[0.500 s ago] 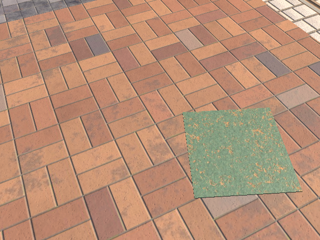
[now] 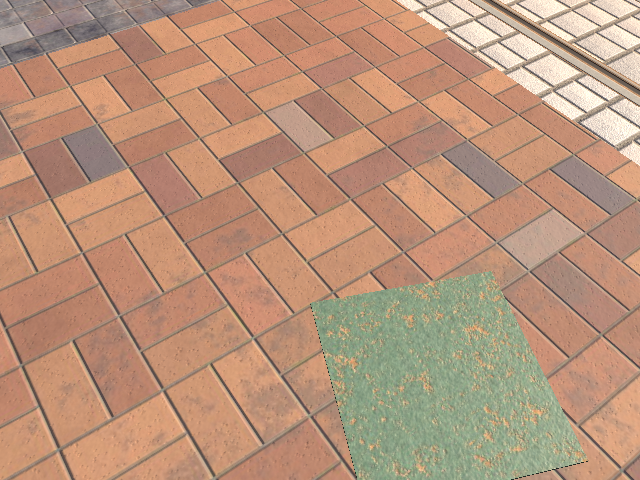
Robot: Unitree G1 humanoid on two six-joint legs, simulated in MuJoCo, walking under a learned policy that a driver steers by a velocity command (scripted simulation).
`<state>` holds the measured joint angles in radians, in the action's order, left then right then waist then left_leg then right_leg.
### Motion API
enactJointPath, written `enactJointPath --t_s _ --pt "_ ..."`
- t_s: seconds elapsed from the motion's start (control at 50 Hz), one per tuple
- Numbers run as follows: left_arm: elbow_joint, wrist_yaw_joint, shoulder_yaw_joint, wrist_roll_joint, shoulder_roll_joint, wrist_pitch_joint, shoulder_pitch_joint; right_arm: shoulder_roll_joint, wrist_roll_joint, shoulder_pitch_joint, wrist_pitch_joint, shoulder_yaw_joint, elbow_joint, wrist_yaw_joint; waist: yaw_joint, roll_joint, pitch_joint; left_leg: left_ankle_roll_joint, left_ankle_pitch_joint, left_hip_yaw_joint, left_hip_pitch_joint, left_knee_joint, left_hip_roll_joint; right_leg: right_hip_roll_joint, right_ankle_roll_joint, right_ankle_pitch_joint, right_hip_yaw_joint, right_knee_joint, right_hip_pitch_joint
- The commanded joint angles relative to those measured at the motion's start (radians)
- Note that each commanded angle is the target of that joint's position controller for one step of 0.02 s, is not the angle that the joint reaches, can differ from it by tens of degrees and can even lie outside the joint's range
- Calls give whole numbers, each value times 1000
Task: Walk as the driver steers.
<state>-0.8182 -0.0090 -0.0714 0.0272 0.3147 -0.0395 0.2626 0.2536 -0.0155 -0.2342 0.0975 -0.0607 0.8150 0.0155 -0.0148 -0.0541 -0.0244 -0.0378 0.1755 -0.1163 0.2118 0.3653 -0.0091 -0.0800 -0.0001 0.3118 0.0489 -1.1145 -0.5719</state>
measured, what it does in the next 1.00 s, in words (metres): walks ahead, turning right: right foot, then left foot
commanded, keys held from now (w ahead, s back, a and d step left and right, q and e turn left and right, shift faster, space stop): e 0.44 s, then no key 0.56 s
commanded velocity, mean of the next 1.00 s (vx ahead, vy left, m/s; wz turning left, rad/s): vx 0.09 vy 0.00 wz -0.36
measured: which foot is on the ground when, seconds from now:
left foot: down 0.00-0.28, up 0.30-0.68, down 0.70-1.00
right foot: up 0.00-0.24, down 0.26-1.00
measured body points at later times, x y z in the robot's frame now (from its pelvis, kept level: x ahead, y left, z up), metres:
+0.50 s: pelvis +0.14 -0.04 -0.01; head +0.19 -0.07 +0.44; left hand +0.36 +0.19 -0.09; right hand +0.23 -0.35 -0.13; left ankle +0.20 +0.13 -0.68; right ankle +0.20 -0.13 -0.74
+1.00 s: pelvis +0.19 +0.00 -0.01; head +0.20 +0.00 +0.44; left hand +0.42 +0.19 -0.12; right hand +0.22 -0.29 -0.12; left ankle +0.23 +0.11 -0.74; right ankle +0.16 -0.13 -0.74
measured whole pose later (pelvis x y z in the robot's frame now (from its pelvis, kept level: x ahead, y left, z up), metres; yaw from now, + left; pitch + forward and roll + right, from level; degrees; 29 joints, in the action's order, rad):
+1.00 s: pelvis +0.19 +0.00 -0.01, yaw -21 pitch -1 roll +0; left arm -0.71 -0.01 -0.05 -0.02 0.26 0.04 0.19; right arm 0.23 -0.01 -0.17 0.03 -0.02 0.81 0.00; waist 0.00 -0.01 -0.02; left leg 0.00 0.30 0.00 0.24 0.56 0.01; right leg 0.02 0.02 0.27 0.08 -0.54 -0.27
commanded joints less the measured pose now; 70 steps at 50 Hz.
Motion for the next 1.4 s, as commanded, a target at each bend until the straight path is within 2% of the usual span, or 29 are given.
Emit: enactJointPath --t_s 0.02,0.08,0.14,0.22,0.24,0.26,0.28,0.3,0.32,0.34,0.36,0.38,0.42,0.5,0.62,0.68,0.7,0.72,0.74,0.76,0.82,0.86,0.9,0.92,0.94,0.96,1.02,1.36,1.4 --pt "74 -1 -10 -12 17 15 42 137 -2 83 19 -35 -53 -15 51 137 14 -158 -564 105 -31 -165 279 -40 27 -98 23 80 -56" --pt "109 22 0 -16 -5 15 -36 160 2 90 -3 -41 -46 -37 25 135 23 -139 -557 -16 -23 -154 240 -24 22 -279 -36 288 18" --pt "154 47 -5 -19 10 19 -109 187 17 60 -24 -47 -31 -47 -2 127 42 -130 -549 -36 -102 -110 265 -4 4 -318 -61 412 45" --pt "192 65 -31 -26 65 29 -94 220 50 79 -55 -62 -31 -55 29 144 62 -89 -627 -38 -184 66 297 43 -57 -168 -103 501 100" --pt "177 64 -45 -26 87 26 -20 213 56 90 -63 -61 -34 -58 71 124 94 -60 -644 -62 -171 195 265 81 -83 -214 -126 581 202" --pt "157 47 -72 -31 149 22 66 186 44 39 -65 -53 -27 -55 99 38 148 -4 -530 -87 -104 392 191 97 -121 -444 -89 659 366" --pt "172 20 -95 -33 262 27 92 114 -15 -12 -60 -28 -54 -46 57 -207 214 73 109 -97 184 721 88 -136 -226 -974 221 603 610" --pt "218 24 -85 -50 281 23 51 108 -16 -64 -54 -13 -76 -32 20 -246 388 107 575 87 405 983 -61 -324 -444 -906 607 667 780" --pt "236 36 -68 -39 209 20 30 174 17 7 -57 -30 -65 -23 78 -66 394 90 493 206 445 1019 -7 -275 -404 -730 525 719 730" --pt "238 36 -56 -29 173 15 -22 169 34 65 -62 -29 -86 -26 59 -30 288 72 406 198 475 976 20 -226 -345 -591 422 733 628" --pt "235 31 -50 -15 145 19 -61 155 21 74 -71 -29 -71 -38 33 38 206 74 341 196 468 898 54 -173 -287 -470 354 752 518" --pt "241 22 -44 -13 128 27 -97 168 10 82 -83 -35 -74 -50 12 15 166 77 294 199 425 825 68 -140 -261 -391 318 775 418" --pt "260 11 -46 -36 135 35 -125 154 6 60 -96 -35 -71 -53 -15 -40 158 85 236 182 331 760 43 -94 -249 -367 287 801 308" --pt "263 -13 -48 -33 137 39 -113 119 9 59 -100 -22 -65 -59 0 -52 193 111 183 185 289 595 36 -85 -245 -320 264 790 306" --pt "249 -10 -31 -44 111 55 -113 122 15 89 -95 -18 -79 -45 36 -100 148 99 168 163 182 403 36 -83 -223 -82 309 788 259" --pt "233 -7 -10 -34 75 62 -112 99 9 31 -80 -13 -63 -25 -3 -82 128 51 28 125 21 119 21 -47 -164 -57 298 727 227" --pt "217 -7 -1 -37 49 59 -70 129 -10 21 -75 -16 -67 -21 8 -27 117 18 -30 194 -40 50 92 -1 -107 -11 260 673 187" --pt "215 -5 6 -50 17 52 -10 208 -27 25 -75 -28 -79 -25 64 175 121 -56 -154 369 -75 3 265 121 -41 128 136 501 125" --pt "241 -6 -7 -40 53 44 -67 188 -37 64 -76 -23 -71 -22 58 319 66 -169 -96 498 81 -73 349 147 -7 176 50 464 135" --pt "236 -9 -17 -41 91 42 -104 151 -34 130 -68 -12 -98 -24 48 274 44 -172 -47 473 121 -84 321 110 9 136 61 410 196" --pt "207 -7 -8 -50 32 57 -106 139 5 154 -59 -6 -89 -31 48 234 53 -92 -80 339 79 -22 221 90 26 -16 31 505 282" --pt "197 -1 2 -48 3 59 -107 119 6 99 -59 3 -68 -27 41 206 60 -48 -106 281 58 21 167 84 20 -147 26 618 361" --pt "204 -6 -5 -44 50 63 -112 112 -4 46 -50 8 -62 -16 7 150 81 -11 -58 259 71 56 125 38 -2 -328 72 616 425" --pt "183 -6 -15 -36 76 65 -104 121 -1 16 -48 6 -62 -12 -16 80 87 4 -36 220 64 49 93 52 -23 -275 64 584 404" --pt "182 -3 -11 -37 46 64 -91 134 2 52 -49 5 -58 -14 19 99 81 11 -16 202 41 72 89 60 -24 -236 65 601 374" --pt "171 -2 -6 -43 31 63 -87 118 4 74 -53 8 -65 -15 16 84 74 11 -3 190 42 81 84 55 -20 -232 71 618 366" --pt "157 -4 -6 -43 34 55 -98 105 3 72 -66 13 -62 -20 2 32 55 12 0 173 36 97 71 52 -16 -246 78 628 350" --pt "48 -28 0 -37 17 44 -63 89 7 65 -72 18 38 -30 9 52 24 26 35 155 39 76 51 55 -9 -220 72 645 369" --pt "19 -31 -2 -31 16 48 -35 102 14 35 -77 13 64 -34 8 70 24 7 282 149 49 58 35 95 -19 46 33 630 350"
Velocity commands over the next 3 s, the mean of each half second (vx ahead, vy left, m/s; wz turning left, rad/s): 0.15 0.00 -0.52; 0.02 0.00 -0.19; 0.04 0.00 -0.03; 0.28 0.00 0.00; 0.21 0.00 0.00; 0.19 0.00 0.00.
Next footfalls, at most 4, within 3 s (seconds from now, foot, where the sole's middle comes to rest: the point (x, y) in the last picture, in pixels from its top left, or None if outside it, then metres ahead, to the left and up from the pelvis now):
0.26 right None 0.21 -0.15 -0.78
0.70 left None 0.27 0.09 -0.78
2.00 left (339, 441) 0.56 -0.05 -0.78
2.44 right None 0.48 -0.26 -0.78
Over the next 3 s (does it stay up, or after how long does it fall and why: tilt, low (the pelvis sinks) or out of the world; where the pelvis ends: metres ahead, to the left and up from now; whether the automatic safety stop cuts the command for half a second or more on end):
stays up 0.57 -0.17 -0.01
